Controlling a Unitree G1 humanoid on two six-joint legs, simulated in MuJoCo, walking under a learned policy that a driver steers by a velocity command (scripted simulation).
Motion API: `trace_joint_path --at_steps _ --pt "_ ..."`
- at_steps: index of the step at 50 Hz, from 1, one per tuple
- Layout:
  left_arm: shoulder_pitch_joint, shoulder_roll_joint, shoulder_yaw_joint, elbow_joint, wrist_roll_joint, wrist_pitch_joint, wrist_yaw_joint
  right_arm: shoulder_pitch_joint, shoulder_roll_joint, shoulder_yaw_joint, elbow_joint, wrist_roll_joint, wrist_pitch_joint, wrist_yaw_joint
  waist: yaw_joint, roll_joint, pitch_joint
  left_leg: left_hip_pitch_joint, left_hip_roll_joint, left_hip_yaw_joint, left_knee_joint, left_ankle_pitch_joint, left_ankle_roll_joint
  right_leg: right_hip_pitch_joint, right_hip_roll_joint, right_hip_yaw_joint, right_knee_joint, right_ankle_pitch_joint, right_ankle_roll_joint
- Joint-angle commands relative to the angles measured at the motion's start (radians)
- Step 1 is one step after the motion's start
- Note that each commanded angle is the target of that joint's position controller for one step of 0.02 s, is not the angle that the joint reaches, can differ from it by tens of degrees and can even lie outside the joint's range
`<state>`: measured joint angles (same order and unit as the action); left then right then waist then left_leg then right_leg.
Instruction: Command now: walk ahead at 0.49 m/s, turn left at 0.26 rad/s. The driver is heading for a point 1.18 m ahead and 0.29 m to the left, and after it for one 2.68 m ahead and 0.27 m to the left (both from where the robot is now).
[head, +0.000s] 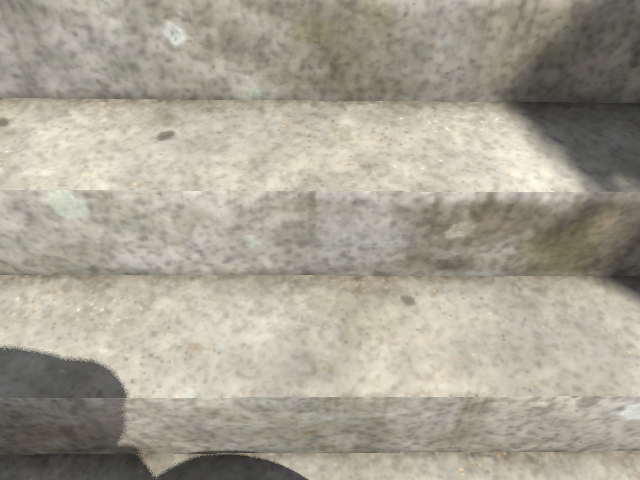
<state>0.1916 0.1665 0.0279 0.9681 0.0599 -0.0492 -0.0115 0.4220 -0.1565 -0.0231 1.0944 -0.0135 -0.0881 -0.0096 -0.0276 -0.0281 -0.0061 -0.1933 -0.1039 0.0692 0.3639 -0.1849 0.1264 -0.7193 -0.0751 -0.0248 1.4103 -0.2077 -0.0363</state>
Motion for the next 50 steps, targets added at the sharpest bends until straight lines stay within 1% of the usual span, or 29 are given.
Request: trace_joint_path --at_steps 1,6,11,12,13,14,15,16,17,18,19,20,21,22,23,24,25,27,29,32,33,36,38,41,42,45,48,49,50 --pt "0.006 -0.015 -0.006 -0.051 -0.002 0.010 0.011 0.062 -0.110 -0.013 -0.033 -0.011 -0.003 -0.013 0.012 0.114 0.029 -0.015 0.298 -0.372 -0.136 -0.043 0.216 -0.205 0.031 -0.059 0.322 -0.025 0.022" --pt "-0.216 0.004 -0.015 -0.231 0.007 0.006 0.021 0.186 -0.115 -0.014 -0.014 -0.012 -0.017 -0.037 -0.043 0.046 0.078 0.221 0.345 -0.523 -0.112 -0.126 0.238 -0.671 -0.017 0.023 0.581 -0.181 0.019" --pt "-0.464 -0.062 -0.064 -0.452 -0.006 0.017 0.043 0.254 -0.133 -0.016 0.019 -0.014 -0.031 -0.048 -0.108 0.139 0.144 0.366 0.400 -0.559 -0.125 -0.108 0.187 -1.056 -0.017 0.072 0.879 -0.532 -0.031" --pt "-0.522 -0.056 -0.074 -0.502 -0.004 0.013 0.044 0.242 -0.130 -0.014 0.019 -0.014 -0.028 -0.047 -0.114 0.123 0.169 0.341 0.390 -0.534 -0.151 -0.145 0.163 -1.074 -0.028 0.086 0.825 -0.583 -0.037" --pt "-0.585 -0.083 -0.101 -0.566 0.003 0.010 0.041 0.223 -0.119 -0.009 0.031 0.009 -0.011 -0.048 -0.100 0.085 0.176 0.196 0.315 -0.471 -0.224 -0.135 0.110 -0.918 -0.047 0.057 0.586 -0.566 -0.046" --pt "-0.599 -0.075 -0.107 -0.608 -0.011 0.010 0.041 0.182 -0.128 -0.006 0.019 0.010 0.003 -0.055 -0.097 0.083 0.183 0.079 0.294 -0.444 -0.309 -0.060 0.112 -0.763 -0.044 0.016 0.422 -0.528 -0.039" --pt "-0.547 -0.102 -0.125 -0.618 -0.013 0.019 0.024 0.113 -0.135 -0.009 -0.030 0.026 0.021 -0.062 -0.055 0.017 0.102 -0.147 0.285 -0.377 -0.465 0.226 0.120 -0.286 -0.028 -0.068 0.124 -0.381 -0.050" --pt "-0.352 -0.132 -0.120 -0.559 -0.034 0.019 0.034 -0.016 -0.143 -0.017 -0.083 0.033 0.032 -0.062 0.058 0.119 -0.023 -0.297 0.268 -0.262 -0.394 0.735 0.095 0.187 0.014 -0.021 0.002 -0.255 -0.086" --pt "-0.026 -0.007 -0.056 -0.426 -0.044 0.025 0.044 -0.032 -0.242 -0.038 -0.128 0.048 0.022 -0.036 0.174 0.141 -0.311 -0.181 0.270 -0.189 -0.167 1.462 0.066 0.515 0.124 -0.121 0.088 -0.192 -0.082" --pt "0.152 0.060 -0.019 -0.377 -0.041 0.025 0.052 -0.080 -0.337 -0.074 -0.139 0.080 -0.002 -0.020 0.279 0.167 -0.416 -0.064 0.275 -0.202 0.102 1.671 0.031 0.611 0.124 -0.067 -0.123 -0.159 -0.073" --pt "0.258 0.157 0.026 -0.327 -0.008 0.016 0.053 -0.126 -0.349 -0.088 -0.164 0.078 -0.030 0.000 0.328 0.081 -0.459 -0.075 0.225 -0.237 0.444 1.433 0.013 0.694 0.091 0.099 -0.355 -0.178 -0.084" --pt "0.310 0.329 0.066 -0.288 0.006 0.017 0.087 -0.218 -0.174 -0.073 -0.267 0.069 -0.045 0.033 0.287 -0.433 -0.459 -0.395 -0.070 -0.237 0.959 0.238 -0.053 0.755 -0.283 0.788 -0.858 0.103 -0.155" --pt "0.134 0.286 0.068 -0.305 -0.044 0.022 0.085 -0.031 -0.082 -0.053 -0.275 -0.021 -0.051 0.042 0.110 -0.350 -0.559 -0.439 -0.037 -0.421 1.362 0.052 -0.040 0.712 -0.375 1.075 -0.983 0.010 -0.164" --pt "0.005 0.216 0.057 -0.286 -0.058 0.037 0.072 -0.053 -0.051 -0.050 -0.287 -0.031 -0.030 0.053 0.032 -0.268 -0.465 -0.483 0.019 -0.323 1.492 0.140 -0.034 0.557 -0.329 0.950 -0.960 -0.356 -0.204" --pt "-0.075 0.095 0.034 -0.224 -0.056 0.045 0.070 -0.142 -0.020 -0.044 -0.322 -0.056 -0.001 0.051 -0.010 -0.139 -0.222 -0.601 0.072 -0.235 1.494 0.232 -0.015 0.360 -0.261 0.761 -0.902 -0.666 -0.160" --pt "-0.096 0.010 0.014 -0.174 -0.046 0.037 0.071 -0.191 0.015 -0.030 -0.350 -0.074 0.021 0.037 -0.039 -0.056 -0.052 -0.693 0.078 -0.230 1.519 0.259 -0.004 0.213 -0.231 0.588 -0.841 -0.671 -0.115" --pt "-0.068 -0.066 -0.002 -0.121 -0.026 0.029 0.072 -0.206 0.031 -0.018 -0.370 -0.058 0.042 0.026 -0.056 0.007 0.007 -0.719 0.067 -0.223 1.561 0.229 -0.005 0.147 -0.201 0.434 -0.837 -0.546 -0.083" --pt "0.036 -0.090 -0.006 -0.020 -0.008 0.004 0.053 -0.245 0.095 0.012 -0.421 -0.021 0.059 0.015 -0.058 -0.078 0.059 -0.914 0.044 -0.225 1.761 0.116 0.010 0.212 -0.217 0.325 -0.925 -0.420 -0.081" --pt "0.076 -0.079 0.000 0.017 -0.011 -0.032 0.024 -0.278 0.084 0.016 -0.445 -0.009 0.062 0.004 -0.060 -0.030 0.067 -1.020 0.049 -0.256 1.794 0.092 0.012 0.280 -0.237 0.222 -0.992 -0.258 -0.055" --pt "-0.014 0.015 0.014 -0.031 -0.018 -0.080 0.007 -0.360 -0.037 -0.011 -0.502 -0.026 0.064 0.003 -0.093 0.059 0.055 -0.857 0.053 -0.174 1.463 0.218 -0.012 0.187 -0.188 -0.048 -1.104 -0.042 -0.041" --pt "0.027 0.058 0.026 -0.031 -0.021 -0.094 0.021 -0.385 -0.045 -0.020 -0.515 -0.027 0.076 0.002 -0.073 -0.017 0.030 -0.871 0.071 -0.161 1.501 0.228 -0.020 0.239 -0.237 -0.011 -1.132 -0.038 -0.094" --pt "0.188 0.096 0.055 -0.019 -0.018 -0.109 0.039 -0.395 -0.016 -0.034 -0.505 -0.040 0.088 -0.008 -0.013 0.021 0.002 -1.077 0.080 -0.183 1.656 0.147 -0.008 0.551 -0.286 -0.008 -1.144 -0.107 -0.113" --pt "0.305 0.109 0.066 -0.006 0.010 -0.109 0.033 -0.530 0.017 -0.032 -0.546 -0.048 0.090 -0.016 0.063 -0.006 0.052 -1.313 0.094 -0.209 1.731 -0.035 0.003 0.788 -0.338 0.018 -1.194 -0.161 -0.104" --pt "0.373 0.085 0.063 -0.006 0.020 -0.111 0.040 -0.646 0.023 -0.035 -0.592 -0.048 0.096 -0.010 0.103 -0.029 0.099 -1.392 0.127 -0.188 1.668 -0.136 -0.008 0.891 -0.364 -0.054 -1.254 -0.142 -0.079" --pt "0.401 0.085 0.065 0.007 0.019 -0.112 0.038 -0.703 0.056 -0.029 -0.608 -0.042 0.094 -0.014 0.131 -0.102 0.094 -1.474 0.126 -0.172 1.780 -0.217 0.002 0.963 -0.391 -0.046 -1.285 -0.116 -0.095" --pt "0.441 0.087 0.057 0.049 0.016 -0.109 0.042 -0.808 0.066 -0.012 -0.676 -0.030 0.093 -0.018 0.137 -0.094 0.173 -1.595 0.171 -0.133 1.763 -0.422 0.032 1.061 -0.395 -0.147 -1.352 0.070 -0.065" --pt "0.448 0.083 0.053 0.090 -0.014 -0.066 0.057 -0.882 0.120 0.031 -0.782 -0.025 0.112 0.009 0.123 -0.135 0.196 -1.480 0.246 0.001 1.474 -0.465 0.047 1.001 -0.311 -0.233 -1.468 0.197 -0.062" --pt "0.326 0.101 0.051 0.051 -0.049 -0.047 0.054 -0.797 0.097 0.038 -0.754 -0.014 0.114 0.040 0.070 -0.089 0.173 -1.117 0.244 0.147 1.119 -0.367 0.055 0.794 -0.236 -0.325 -1.559 0.312 -0.109" --pt "0.262 0.110 0.042 -0.006 -0.087 -0.047 0.049 -0.682 0.088 0.038 -0.689 0.011 0.111 0.057 0.059 -0.043 0.043 -0.560 0.172 0.250 0.921 -0.173 0.073 0.569 -0.209 -0.317 -1.514 0.796 -0.147"
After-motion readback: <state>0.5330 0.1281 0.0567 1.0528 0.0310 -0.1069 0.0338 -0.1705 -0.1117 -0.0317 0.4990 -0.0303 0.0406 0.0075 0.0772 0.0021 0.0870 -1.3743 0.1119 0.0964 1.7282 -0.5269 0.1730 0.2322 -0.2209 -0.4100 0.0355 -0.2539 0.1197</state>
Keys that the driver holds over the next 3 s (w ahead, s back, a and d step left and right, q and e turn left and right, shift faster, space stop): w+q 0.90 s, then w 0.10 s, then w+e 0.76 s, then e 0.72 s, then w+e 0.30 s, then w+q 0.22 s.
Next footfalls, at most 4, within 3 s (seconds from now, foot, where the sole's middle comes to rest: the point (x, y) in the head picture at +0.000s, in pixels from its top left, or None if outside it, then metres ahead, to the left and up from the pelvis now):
0.36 right None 0.39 -0.18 -0.57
1.04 left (124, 341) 0.60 0.33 -0.37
1.84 right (137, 153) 0.83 0.30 -0.16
2.40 left None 1.08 0.53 0.04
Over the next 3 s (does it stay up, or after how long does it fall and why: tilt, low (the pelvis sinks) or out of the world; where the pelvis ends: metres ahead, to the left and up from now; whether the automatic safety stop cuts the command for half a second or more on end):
stays up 1.04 0.32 0.79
